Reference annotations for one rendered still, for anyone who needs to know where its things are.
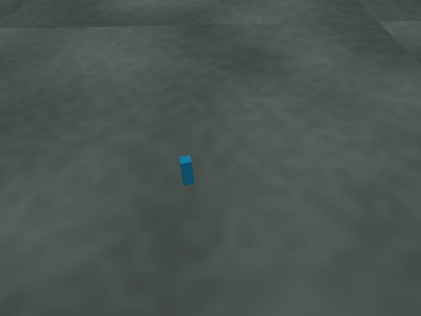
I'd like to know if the carton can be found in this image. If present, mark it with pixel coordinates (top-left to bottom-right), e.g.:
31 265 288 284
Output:
179 155 194 186

